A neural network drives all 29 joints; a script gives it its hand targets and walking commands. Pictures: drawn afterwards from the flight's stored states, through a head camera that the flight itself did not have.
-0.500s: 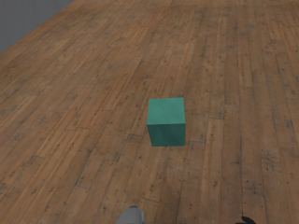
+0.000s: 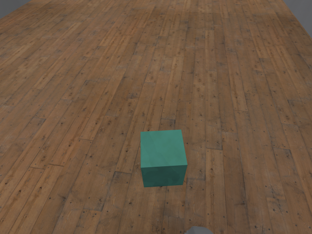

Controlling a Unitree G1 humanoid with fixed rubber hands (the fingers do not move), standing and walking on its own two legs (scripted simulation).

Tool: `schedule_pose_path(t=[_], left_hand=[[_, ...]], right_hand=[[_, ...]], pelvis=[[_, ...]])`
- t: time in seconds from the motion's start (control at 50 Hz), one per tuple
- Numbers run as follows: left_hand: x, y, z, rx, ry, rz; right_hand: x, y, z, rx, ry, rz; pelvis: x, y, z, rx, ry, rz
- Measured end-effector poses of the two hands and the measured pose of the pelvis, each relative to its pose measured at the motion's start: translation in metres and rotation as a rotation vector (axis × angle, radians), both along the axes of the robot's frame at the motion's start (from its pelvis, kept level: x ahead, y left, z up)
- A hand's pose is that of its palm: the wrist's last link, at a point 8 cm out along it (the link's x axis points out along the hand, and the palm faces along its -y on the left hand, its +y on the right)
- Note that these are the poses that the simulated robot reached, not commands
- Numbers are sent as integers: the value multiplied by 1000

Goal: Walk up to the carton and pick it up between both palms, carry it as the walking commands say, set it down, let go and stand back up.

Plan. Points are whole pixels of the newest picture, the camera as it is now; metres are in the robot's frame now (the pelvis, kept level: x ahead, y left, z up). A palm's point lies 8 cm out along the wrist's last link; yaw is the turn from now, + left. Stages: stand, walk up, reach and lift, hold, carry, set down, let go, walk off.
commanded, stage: walk up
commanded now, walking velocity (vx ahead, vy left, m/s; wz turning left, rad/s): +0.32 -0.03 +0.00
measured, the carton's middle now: (162, 159) +0.66 -0.04 -0.63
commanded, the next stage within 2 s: none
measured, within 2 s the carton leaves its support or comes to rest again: neither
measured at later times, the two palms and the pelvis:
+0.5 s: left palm out of the picture +0.13 +0.21 -0.13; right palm (253, 206) +0.22 -0.27 -0.14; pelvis +0.14 -0.04 +0.00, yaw +0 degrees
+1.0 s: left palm out of the picture +0.15 +0.20 -0.13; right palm (259, 225) +0.17 -0.28 -0.15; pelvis +0.12 -0.04 +0.00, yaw -2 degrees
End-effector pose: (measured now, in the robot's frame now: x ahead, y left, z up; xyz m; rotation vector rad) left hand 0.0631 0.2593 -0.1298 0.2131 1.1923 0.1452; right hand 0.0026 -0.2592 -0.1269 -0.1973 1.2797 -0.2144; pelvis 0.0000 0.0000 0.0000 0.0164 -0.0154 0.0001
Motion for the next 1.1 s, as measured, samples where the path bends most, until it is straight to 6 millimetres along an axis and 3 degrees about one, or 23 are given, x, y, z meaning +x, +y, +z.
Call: schedule_pose_path(t=[0.06, 0.1, 0.16, 0.2, 0.26, 0.36, 0.44, 0.52, 0.6, 0.7, 0.86, 1.0, 1.1], left_hand=[[60, -17, 6, -24, -75, -41], [93, -31, 9, -31, -107, -66], [128, -49, 5, -17, -131, -81], [140, -58, 3, -4, -125, -71], [136, -62, 5, 9, -89, -27], [105, -52, 15, 49, 4, 70], [77, -47, 14, 55, 123, 113], [70, -47, 0, 19, 190, 111], [87, -38, -21, -18, 165, 121], [113, -28, -25, -21, 104, 99], [107, -30, -12, 14, 84, 45], [91, -57, 4, 27, 46, 27], [87, -63, 3, 20, 55, 34]], right_hand=[[-13, -2, -1, 20, 91, -34], [-9, -4, -6, 38, 123, -50], [14, -14, -23, 64, 130, -65], [38, -20, -33, 79, 118, -58], [87, -23, -35, 93, 74, -13], [161, -27, -25, 90, 17, 64], [200, -23, -20, 85, -24, 70], [220, -13, -17, 73, -41, 74], [223, -4, -16, 21, -40, 83], [218, -6, -3, -30, -61, 75], [216, -19, -1, -14, -163, 35], [169, -17, -20, 95, -91, -13], [136, -21, -25, 96, -19, -42]], pelvis=[[25, -7, 2, 3, -10, 4], [42, -14, 0, 9, -17, 3], [71, -29, -10, 28, -27, 0], [86, -37, -15, 9, -34, -1], [102, -43, -11, -4, -39, 13], [126, -45, 1, 11, -18, 4], [138, -42, 4, 3, -12, 1], [142, -34, 0, -16, -15, -5], [146, -21, -10, -39, -19, 12], [137, -18, -9, -22, -21, 10], [122, -27, -8, -4, 12, -40], [116, -40, -2, -10, -21, -41], [115, -43, -1, -19, -37, -26]])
